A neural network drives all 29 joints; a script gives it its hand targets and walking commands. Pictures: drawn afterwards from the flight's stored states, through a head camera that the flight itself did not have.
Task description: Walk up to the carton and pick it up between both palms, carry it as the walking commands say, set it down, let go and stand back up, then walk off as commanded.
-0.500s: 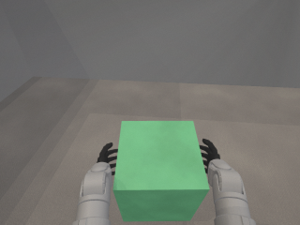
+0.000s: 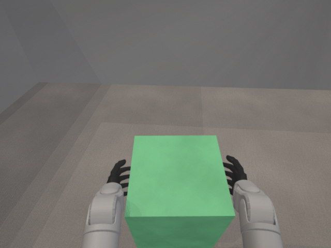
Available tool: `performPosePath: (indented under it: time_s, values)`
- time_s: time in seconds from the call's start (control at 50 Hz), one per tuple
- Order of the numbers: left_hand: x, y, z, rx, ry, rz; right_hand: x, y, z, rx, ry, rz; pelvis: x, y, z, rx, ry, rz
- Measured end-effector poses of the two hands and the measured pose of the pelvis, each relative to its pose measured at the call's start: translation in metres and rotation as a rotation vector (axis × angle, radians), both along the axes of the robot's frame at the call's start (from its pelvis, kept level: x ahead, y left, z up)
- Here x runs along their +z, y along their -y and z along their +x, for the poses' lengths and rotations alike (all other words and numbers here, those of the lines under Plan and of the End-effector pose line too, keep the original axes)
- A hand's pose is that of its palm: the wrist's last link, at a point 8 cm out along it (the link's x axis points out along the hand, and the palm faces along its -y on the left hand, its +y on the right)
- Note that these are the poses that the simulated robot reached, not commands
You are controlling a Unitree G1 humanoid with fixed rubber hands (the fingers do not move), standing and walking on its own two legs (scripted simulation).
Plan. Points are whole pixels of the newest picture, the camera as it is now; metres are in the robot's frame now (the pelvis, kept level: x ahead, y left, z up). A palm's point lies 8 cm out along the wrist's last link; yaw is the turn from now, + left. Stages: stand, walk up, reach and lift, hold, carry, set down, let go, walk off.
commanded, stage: carry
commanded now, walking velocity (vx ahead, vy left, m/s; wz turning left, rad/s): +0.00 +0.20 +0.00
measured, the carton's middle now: (175, 194) +0.30 +0.00 -0.01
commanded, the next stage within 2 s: none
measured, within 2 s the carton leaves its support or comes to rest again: neither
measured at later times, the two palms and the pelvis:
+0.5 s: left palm (60, 216) +0.20 +0.23 +0.09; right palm (208, 206) +0.21 -0.07 +0.08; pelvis -0.03 +0.07 -0.02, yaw +2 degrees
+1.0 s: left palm (23, 243) +0.14 +0.27 +0.10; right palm (196, 240) +0.14 -0.03 +0.10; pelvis -0.08 +0.13 +0.01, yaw -1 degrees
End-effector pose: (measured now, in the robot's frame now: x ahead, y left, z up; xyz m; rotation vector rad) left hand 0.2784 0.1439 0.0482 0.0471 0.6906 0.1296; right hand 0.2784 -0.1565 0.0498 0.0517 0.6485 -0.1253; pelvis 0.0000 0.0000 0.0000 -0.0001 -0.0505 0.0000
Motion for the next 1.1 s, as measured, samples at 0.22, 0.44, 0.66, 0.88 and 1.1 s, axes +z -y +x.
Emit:
performPosePath:
  time_s: [0.22, 0.44, 0.66, 0.88, 1.1]
  values:
    - [0.033, -0.035, -0.009, 0.077, 0.120, -0.070, 0.042, -0.037, 0.001, -0.003, 0.118, 0.021, -0.010, -0.025, -0.002, 0.046, -0.106, 0.025]
    - [0.042, -0.082, -0.071, 0.147, 0.051, -0.056, 0.036, -0.083, -0.048, 0.034, 0.041, 0.054, -0.016, -0.062, -0.018, 0.027, -0.089, -0.005]
    - [0.022, -0.096, -0.105, 0.081, -0.030, -0.104, 0.033, -0.097, -0.102, -0.044, -0.032, 0.009, -0.016, -0.090, -0.052, 0.011, -0.088, -0.016]
    - [0.054, -0.111, -0.126, 0.079, 0.025, -0.040, 0.044, -0.111, -0.124, -0.046, 0.017, 0.080, -0.001, -0.109, -0.083, -0.033, -0.115, 0.015]
    - [0.066, -0.148, -0.133, 0.039, 0.023, -0.027, 0.054, -0.149, -0.140, -0.084, 0.018, 0.091, 0.010, -0.160, -0.091, -0.025, -0.092, 0.090]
